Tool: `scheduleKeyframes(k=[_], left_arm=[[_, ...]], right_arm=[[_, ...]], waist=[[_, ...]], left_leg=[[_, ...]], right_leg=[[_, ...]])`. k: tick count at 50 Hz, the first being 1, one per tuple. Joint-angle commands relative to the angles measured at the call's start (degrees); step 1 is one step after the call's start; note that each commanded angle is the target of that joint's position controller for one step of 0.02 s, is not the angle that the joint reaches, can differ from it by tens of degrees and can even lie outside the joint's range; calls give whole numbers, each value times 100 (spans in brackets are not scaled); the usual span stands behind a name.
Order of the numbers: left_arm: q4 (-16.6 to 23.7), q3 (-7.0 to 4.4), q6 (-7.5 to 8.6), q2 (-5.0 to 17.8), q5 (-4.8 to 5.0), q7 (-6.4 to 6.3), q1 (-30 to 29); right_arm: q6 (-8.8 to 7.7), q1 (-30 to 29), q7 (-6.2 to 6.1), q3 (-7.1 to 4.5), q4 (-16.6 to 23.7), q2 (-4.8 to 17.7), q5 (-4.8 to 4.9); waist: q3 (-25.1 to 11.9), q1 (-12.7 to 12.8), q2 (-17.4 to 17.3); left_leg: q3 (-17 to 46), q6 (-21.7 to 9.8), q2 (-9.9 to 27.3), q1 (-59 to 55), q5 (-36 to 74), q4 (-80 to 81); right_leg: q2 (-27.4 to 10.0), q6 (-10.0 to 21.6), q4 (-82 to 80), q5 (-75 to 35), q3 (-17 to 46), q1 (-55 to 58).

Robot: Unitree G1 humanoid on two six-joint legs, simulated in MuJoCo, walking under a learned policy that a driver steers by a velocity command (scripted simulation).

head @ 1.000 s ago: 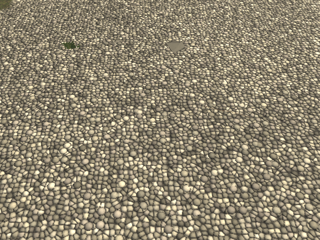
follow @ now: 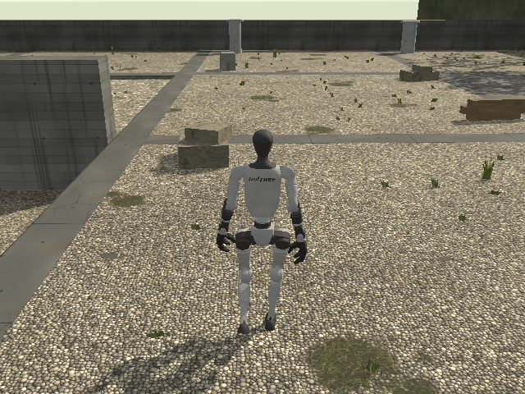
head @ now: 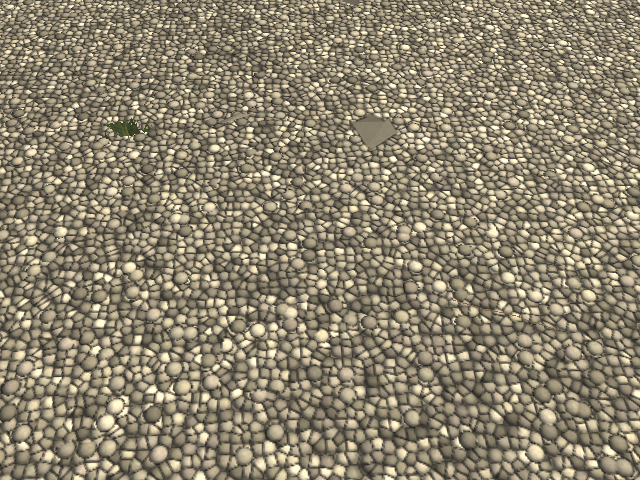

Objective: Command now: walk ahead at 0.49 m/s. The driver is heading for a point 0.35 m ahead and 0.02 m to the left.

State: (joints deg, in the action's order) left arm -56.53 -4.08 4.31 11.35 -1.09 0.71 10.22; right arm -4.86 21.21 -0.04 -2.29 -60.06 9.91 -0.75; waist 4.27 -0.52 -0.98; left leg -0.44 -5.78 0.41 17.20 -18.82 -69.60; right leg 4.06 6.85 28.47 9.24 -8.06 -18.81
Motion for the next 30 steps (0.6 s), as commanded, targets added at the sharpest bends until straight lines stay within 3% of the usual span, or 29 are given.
scheduleKeyframes(k=[1, 3, 5, 10, 13, 16, 18, 19, 20, 21, 22, 23, 24, 25, 27, 30], left_arm=[[-91, 44, 145, 132, 29, -53, 641], [-214, 50, 231, 242, 40, -76, 978], [-242, 36, 253, 424, 36, -82, 1171], [-306, 109, 226, 387, 58, -74, 1716], [-420, 171, 223, 328, 52, -119, 1997], [-518, 200, 190, 355, -9, -177, 2096], [-488, 177, 188, 453, -27, -230, 1854], [-477, 160, 175, 505, 5, -243, 1712], [-460, 161, 171, 512, 89, -243, 1659], [-328, 223, 167, 257, 193, -270, 1934], [-546, 265, 62, -123, 488, -260, 2948], [-638, 164, -46, 254, 263, -283, 2649], [-485, 153, -84, 194, 83, -257, 2029], [-450, 156, -124, 83, -30, -231, 1737], [-492, 162, -289, -61, -130, -180, 1714], [-639, 224, -480, -221, -62, -221, 1843]], right_arm=[[80, 436, 72, -65, 241, 153, -141], [184, 295, 104, -80, 302, 149, -160], [247, -233, 139, -97, 501, 249, -154], [245, -1549, 186, -61, 954, 287, -67], [203, -1878, 149, 23, 1009, 129, -33], [136, -1828, 74, 34, 958, 197, -28], [60, -1169, 0, -39, 727, 411, -63], [-10, -558, -35, -94, 501, 509, -92], [-106, 25, -67, -140, 301, 640, -177], [-155, 714, -82, -242, 176, 1122, -300], [-81, 592, -37, -230, 200, 1098, -77], [-9, 139, 12, -182, 374, 872, 99], [24, -416, -11, -97, 436, 606, 95], [44, -687, -56, 10, 438, 313, 61], [60, -755, -141, 93, 350, 189, 23], [36, -646, -128, 83, 291, 424, -48]], waist=[[-170, -146, 194], [-87, -202, 221], [51, -163, 243], [202, 154, 361], [187, 267, 424], [19, 264, 653], [-245, -39, 775], [-464, -325, 661], [-755, -575, 453], [-1552, -582, -257], [-2688, -193, -1153], [-2357, -140, -261], [-1476, -77, -223], [-859, 65, -22], [-528, 299, -183], [-722, 405, -287]], left_leg=[[297, 37, 514, 1053, 366, 89], [170, 144, 540, 1155, 439, 333], [44, 246, 630, 1620, 810, 726], [-281, 414, 562, 2061, 1776, 2252], [-597, 368, 242, 1609, 2059, 3133], [-629, 212, -15, 1175, 1934, 3533], [-546, 28, -228, 520, 1584, 3798], [-523, -58, -296, -25, 1859, 4304], [-328, -137, 20, -956, 3141, 4780], [765, -493, 1432, -2512, 6332, 4008], [2320, -1611, 2642, -3503, 7935, 4021], [2035, -1584, 2352, -2710, 7028, 4381], [1652, -1422, 2087, -1905, 5855, 4748], [1261, -1150, 1803, -1107, 5078, 5104], [679, -754, 1356, -217, 4485, 5393], [475, -634, 1176, -29, 3671, 5495]], right_leg=[[-1738, 593, -2010, -46, 2107, 754], [-1607, 605, -2057, -748, 1763, 706], [-1523, 575, -2203, -891, 1521, 826], [-1289, 359, -2224, -1830, 1071, 1319], [-1196, 171, -1779, -3634, 672, 1578], [-1276, 110, -1234, -4500, 623, 1996], [-1343, 78, -534, -5142, 714, 2203], [-1270, 16, 165, -4986, 707, 2274], [-1081, -102, 1065, -4017, 622, 1861], [-677, -254, 2684, -1140, 405, 758], [91, -412, 4267, 2760, 643, -104], [-163, -432, 4346, 2461, 1179, -204], [-277, -475, 4251, 2220, 1150, -468], [-467, -515, 3806, 1952, 1148, -381], [-570, -584, 3025, 1635, 1053, 258], [-496, -638, 2144, 1565, 861, 681]])
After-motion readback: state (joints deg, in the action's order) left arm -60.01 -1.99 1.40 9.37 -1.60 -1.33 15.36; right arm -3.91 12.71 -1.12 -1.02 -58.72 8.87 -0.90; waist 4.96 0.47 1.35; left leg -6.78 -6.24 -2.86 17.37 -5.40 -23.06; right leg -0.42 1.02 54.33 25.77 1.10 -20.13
